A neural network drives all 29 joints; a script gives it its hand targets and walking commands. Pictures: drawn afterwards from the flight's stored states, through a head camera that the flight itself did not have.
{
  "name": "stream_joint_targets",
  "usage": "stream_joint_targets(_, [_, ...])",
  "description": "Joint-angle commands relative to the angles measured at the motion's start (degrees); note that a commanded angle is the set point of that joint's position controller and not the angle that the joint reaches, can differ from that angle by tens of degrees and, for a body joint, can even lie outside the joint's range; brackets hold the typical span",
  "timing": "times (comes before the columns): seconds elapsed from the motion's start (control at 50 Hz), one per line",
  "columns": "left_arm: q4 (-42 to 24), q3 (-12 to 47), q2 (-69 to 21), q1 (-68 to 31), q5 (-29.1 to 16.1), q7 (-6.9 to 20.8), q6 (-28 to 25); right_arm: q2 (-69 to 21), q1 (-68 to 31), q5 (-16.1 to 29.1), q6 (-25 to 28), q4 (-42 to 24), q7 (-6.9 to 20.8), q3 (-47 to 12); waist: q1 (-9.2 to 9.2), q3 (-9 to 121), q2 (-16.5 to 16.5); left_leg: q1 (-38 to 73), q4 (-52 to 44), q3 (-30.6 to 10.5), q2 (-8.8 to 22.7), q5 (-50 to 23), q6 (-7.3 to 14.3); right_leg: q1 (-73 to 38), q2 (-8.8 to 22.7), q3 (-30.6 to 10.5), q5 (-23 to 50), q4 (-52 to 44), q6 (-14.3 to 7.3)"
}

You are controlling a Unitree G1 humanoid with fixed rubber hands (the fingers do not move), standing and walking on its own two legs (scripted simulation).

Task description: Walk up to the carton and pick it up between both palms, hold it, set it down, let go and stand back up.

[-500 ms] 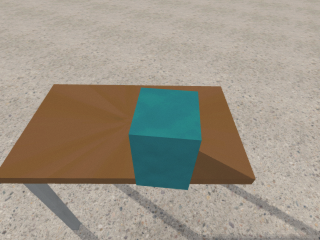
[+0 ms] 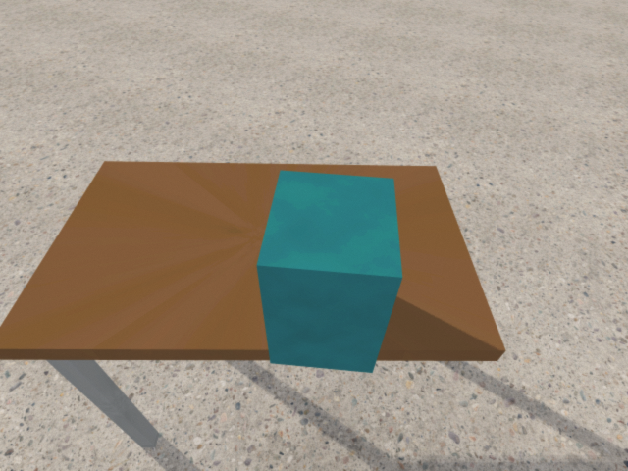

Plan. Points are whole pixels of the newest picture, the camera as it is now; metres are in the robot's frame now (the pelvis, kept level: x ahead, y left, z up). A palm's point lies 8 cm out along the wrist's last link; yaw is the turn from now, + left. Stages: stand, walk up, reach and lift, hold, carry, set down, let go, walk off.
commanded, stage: stand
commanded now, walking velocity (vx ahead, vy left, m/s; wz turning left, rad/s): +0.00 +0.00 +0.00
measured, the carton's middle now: (328, 276) +0.38 -0.02 +0.03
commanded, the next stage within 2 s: none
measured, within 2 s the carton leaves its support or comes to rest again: neither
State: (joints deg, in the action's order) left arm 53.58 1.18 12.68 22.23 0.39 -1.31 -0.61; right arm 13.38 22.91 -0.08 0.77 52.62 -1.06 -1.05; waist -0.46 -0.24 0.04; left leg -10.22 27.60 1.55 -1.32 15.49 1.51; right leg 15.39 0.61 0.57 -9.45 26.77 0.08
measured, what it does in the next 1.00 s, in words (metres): stands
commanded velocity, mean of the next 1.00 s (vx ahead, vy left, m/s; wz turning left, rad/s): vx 0.00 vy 0.00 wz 0.00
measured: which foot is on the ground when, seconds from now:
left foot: down 0.00-1.00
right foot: down 0.00-1.00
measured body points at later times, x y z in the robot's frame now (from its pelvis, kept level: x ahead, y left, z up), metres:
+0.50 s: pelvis +0.02 +0.00 +0.00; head +0.01 +0.01 +0.45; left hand +0.02 +0.25 -0.15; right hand +0.02 -0.24 -0.14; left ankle +0.00 +0.10 -0.74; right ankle +0.06 -0.12 -0.74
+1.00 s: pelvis +0.03 +0.00 +0.00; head +0.03 +0.00 +0.45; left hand +0.03 +0.24 -0.15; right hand +0.03 -0.23 -0.15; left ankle +0.00 +0.10 -0.74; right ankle +0.06 -0.12 -0.74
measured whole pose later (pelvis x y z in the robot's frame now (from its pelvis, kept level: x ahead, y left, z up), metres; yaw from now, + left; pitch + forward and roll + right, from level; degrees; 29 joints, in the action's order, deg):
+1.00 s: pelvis +0.03 +0.00 +0.00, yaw -1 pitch -1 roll +0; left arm 59.4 1.6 11.0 19.0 0.2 -2.9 -0.6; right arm 10.9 20.5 0.4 0.8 56.4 -2.3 -0.7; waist -0.4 -1.3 -0.1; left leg -6.5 23.7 2.2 -1.5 15.9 1.7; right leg 12.9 0.7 -0.2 -10.7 25.0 0.5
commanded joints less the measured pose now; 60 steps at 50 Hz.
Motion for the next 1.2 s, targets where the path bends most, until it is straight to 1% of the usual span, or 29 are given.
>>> stream_joint_targets(0.0, [-1.7,-1.6,6.8,3.5,-0.1,-0.4,-0.6,7.0,4.0,0.0,0.6,-1.5,-0.4,1.6,0.1,-6.0,-0.7,-7.4,-8.7,-7.4,6.0,2.7,0.2,-2.0,5.0,-6.1,-3.4,-5.5,-0.9])
stream_joint_targets(0.08, [-1.0,-1.4,6.2,3.3,-0.1,-0.5,-0.5,6.8,3.5,0.1,0.6,-1.0,-0.5,1.5,-0.05,-5.6,0.3,-6.9,-8.9,-7.2,6.0,1.7,0.2,-2.5,5.0,-5.9,-2.1,-5.4,-0.8])
stream_joint_targets(0.18, [-0.2,-1.4,6.0,2.8,-0.1,-0.7,-0.5,6.3,3.6,0.1,0.6,-0.3,-0.7,1.4,0.24,-6.0,-0.5,-6.3,-9.0,-7.2,6.2,-0.1,0.0,-2.8,5.1,-5.8,-0.7,-5.5,-0.8])
stream_joint_targets(0.32, [0.9,-1.3,5.8,2.8,-0.2,-0.9,-0.3,5.9,3.5,0.1,0.6,0.6,-0.8,1.4,0.02,-6.0,-0.1,-5.4,-9.5,-7.0,6.3,-0.5,0.2,-3.2,5.1,-5.7,-0.2,-5.6,-0.8])
stream_joint_targets(0.36, [1.2,-1.3,5.6,2.8,-0.1,-1.0,-0.3,5.9,3.3,0.2,0.6,0.9,-0.9,1.4,0.0,-5.9,0.5,-5.3,-9.6,-6.9,6.3,-0.9,0.1,-3.5,5.1,-5.6,0.3,-5.5,-0.7])
stream_joint_targets(0.38, [1.4,-1.3,5.6,2.7,-0.1,-1.0,-0.3,5.8,3.4,0.2,0.6,1.0,-0.9,1.4,0.08,-5.6,-0.2,-5.1,-9.6,-7.0,6.4,-1.2,0.2,-3.7,5.2,-5.5,0.7,-5.4,-0.8])
stream_joint_targets(0.4, [1.4,-1.3,5.3,2.7,-0.1,-1.0,-0.3,5.9,3.2,0.3,0.6,1.0,-1.0,1.5,0.11,-5.8,0.1,-5.1,-9.5,-6.9,6.4,-1.3,0.1,-3.6,5.0,-5.6,0.8,-5.6,-0.7])
stream_joint_targets(0.42, [1.6,-1.2,5.4,2.5,-0.2,-1.0,-0.3,5.9,3.1,0.3,0.6,1.0,-1.0,1.4,0.17,-5.8,-0.4,-4.7,-9.6,-6.9,6.4,-1.9,0.1,-3.5,5.2,-5.6,1.1,-5.7,-0.8])
stream_joint_targets(0.48, [2.0,-1.2,5.3,2.3,-0.1,-1.1,-0.3,5.5,3.3,0.2,0.6,1.5,-1.0,1.3,0.18,-5.6,-0.4,-4.4,-9.6,-6.8,6.5,-2.7,0.1,-3.9,5.2,-5.4,1.8,-5.6,-0.7])
stream_joint_targets(0.5, [2.1,-1.1,5.2,2.5,-0.1,-1.2,-0.3,5.4,3.4,0.2,0.6,1.6,-1.0,1.4,0.24,-5.4,0.2,-4.1,-9.6,-6.7,6.5,-2.8,0.1,-4.0,5.3,-5.5,1.9,-5.5,-0.7])
stream_joint_targets(0.52, [2.3,-1.2,5.2,2.3,-0.2,-1.2,-0.3,5.4,3.4,0.2,0.6,1.7,-1.0,1.4,0.25,-5.7,-0.2,-4.2,-9.7,-6.8,6.4,-2.7,0.1,-3.9,5.2,-5.4,1.8,-5.6,-0.6])
stream_joint_targets(0.54, [2.4,-1.1,5.3,2.4,-0.2,-1.2,-0.3,5.4,3.4,0.2,0.6,1.8,-1.1,1.4,0.06,-5.8,0.2,-4.4,-9.7,-6.7,6.4,-2.7,0.1,-4.2,5.3,-5.4,1.9,-5.8,-0.6])
stream_joint_targets(0.58, [2.8,-1.0,4.9,2.4,-0.2,-1.3,-0.3,5.2,3.0,0.2,0.6,1.9,-1.1,1.4,0.08,-5.9,-0.4,-3.7,-9.8,-6.7,6.6,-3.5,0.1,-4.0,5.3,-5.4,2.7,-5.7,-0.6])
stream_joint_targets(0.6, [2.9,-1.0,4.8,2.1,-0.2,-1.3,-0.2,5.1,3.1,0.2,0.6,1.9,-1.1,1.4,0.3,-6.3,-0.3,-4.0,-9.9,-6.7,6.5,-4.0,0.1,-3.9,5.3,-5.4,3.0,-5.6,-0.5])
stream_joint_targets(0.64, [3.0,-1.1,4.8,2.4,-0.2,-1.3,-0.2,5.2,3.0,0.3,0.5,2.3,-1.2,1.4,-0.08,-6.2,-0.1,-3.9,-9.9,-6.6,6.5,-3.1,0.2,-4.0,5.2,-5.4,2.2,-5.8,-0.5])
stream_joint_targets(0.72, [3.6,-1.1,4.6,2.2,-0.2,-1.3,-0.2,5.0,2.9,0.2,0.6,2.5,-1.3,1.4,0.1,-5.9,-0.2,-3.4,-10.1,-6.5,6.6,-3.7,0.2,-4.2,5.2,-5.3,2.7,-5.9,-0.5])
stream_joint_targets(0.74, [3.3,-0.9,4.7,1.1,-0.1,-1.5,-0.3,4.4,1.9,0.6,0.6,1.8,-1.3,1.5,0.09,-5.9,1.2,-3.6,-10.2,-6.5,6.9,-5.1,-0.5,-3.9,5.4,-5.7,3.5,-5.2,-0.4])
stream_joint_targets(0.9, [4.3,-0.8,4.4,1.1,-0.2,-1.8,-0.4,4.2,2.3,0.4,0.5,2.2,-1.5,1.7,0.16,-4.7,0.0,-2.0,-9.9,-6.1,7.0,-6.8,-0.5,-4.3,5.4,-5.7,4.9,-5.1,-0.3])
stream_joint_targets(1.18, [5.1,-0.8,4.2,0.2,-0.2,-1.9,-0.5,3.5,1.9,0.4,0.4,3.0,-1.6,1.7,0.11,-4.8,-0.1,-1.1,-10.1,-5.5,7.2,-6.8,-0.6,-4.0,5.4,-6.1,5.6,-5.5,-0.5])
